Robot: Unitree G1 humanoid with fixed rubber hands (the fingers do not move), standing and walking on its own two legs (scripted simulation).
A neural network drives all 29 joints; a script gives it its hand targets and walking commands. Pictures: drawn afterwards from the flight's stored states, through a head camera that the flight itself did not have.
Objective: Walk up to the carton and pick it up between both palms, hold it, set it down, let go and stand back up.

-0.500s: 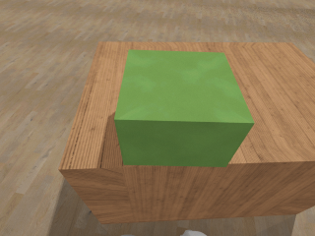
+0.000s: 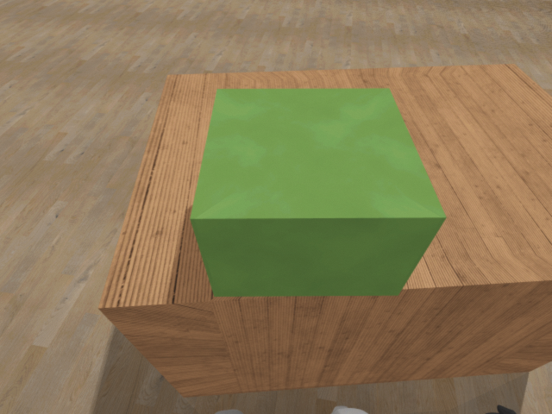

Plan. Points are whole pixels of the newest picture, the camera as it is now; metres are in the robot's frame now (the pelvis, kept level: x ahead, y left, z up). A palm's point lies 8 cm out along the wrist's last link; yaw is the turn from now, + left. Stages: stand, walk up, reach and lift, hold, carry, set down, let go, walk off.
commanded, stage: walk up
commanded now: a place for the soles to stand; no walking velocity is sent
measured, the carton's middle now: (304, 188) +0.47 -0.02 +0.05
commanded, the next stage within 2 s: reach and lift in 0.24 s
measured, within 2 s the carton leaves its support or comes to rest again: neither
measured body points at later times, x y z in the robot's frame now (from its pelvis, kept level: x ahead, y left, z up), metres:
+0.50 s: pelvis +0.00 +0.00 +0.00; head +0.04 +0.01 +0.44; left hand +0.15 +0.30 -0.10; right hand +0.13 -0.32 -0.10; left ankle +0.02 +0.14 -0.69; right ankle +0.04 -0.13 -0.69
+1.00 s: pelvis -0.01 -0.01 +0.04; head -0.02 +0.03 +0.48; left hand +0.18 +0.27 -0.04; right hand +0.13 -0.29 -0.02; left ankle +0.02 +0.14 -0.69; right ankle +0.04 -0.13 -0.69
